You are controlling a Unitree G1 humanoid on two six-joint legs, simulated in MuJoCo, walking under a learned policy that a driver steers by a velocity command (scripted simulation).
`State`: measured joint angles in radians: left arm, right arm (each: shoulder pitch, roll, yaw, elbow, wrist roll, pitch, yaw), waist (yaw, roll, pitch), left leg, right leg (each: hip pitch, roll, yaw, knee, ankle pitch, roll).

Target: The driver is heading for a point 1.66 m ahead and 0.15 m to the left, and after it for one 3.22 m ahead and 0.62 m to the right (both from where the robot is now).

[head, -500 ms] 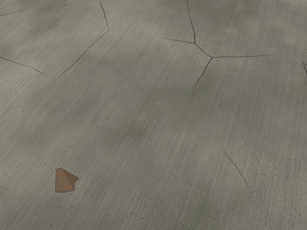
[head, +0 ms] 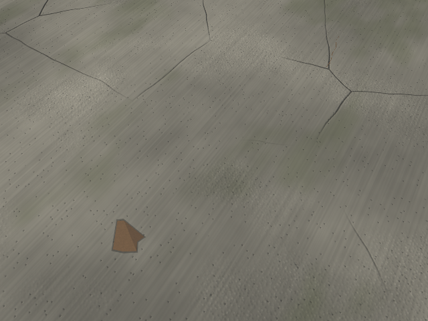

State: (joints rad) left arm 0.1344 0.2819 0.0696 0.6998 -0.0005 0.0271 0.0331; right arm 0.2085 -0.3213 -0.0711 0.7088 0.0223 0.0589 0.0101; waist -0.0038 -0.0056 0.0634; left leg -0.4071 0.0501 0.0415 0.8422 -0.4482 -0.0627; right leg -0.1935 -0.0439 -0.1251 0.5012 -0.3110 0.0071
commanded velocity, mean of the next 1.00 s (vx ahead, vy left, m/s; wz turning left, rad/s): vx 0.35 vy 0.00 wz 0.22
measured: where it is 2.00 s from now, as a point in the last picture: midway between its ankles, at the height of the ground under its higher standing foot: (196, 192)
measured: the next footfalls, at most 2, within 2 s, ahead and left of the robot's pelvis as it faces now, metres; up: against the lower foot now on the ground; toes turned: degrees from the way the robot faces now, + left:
left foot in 0.06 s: +0.05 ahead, +0.12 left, +0.00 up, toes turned +6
right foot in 0.60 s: +0.31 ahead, -0.05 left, +0.00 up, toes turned +21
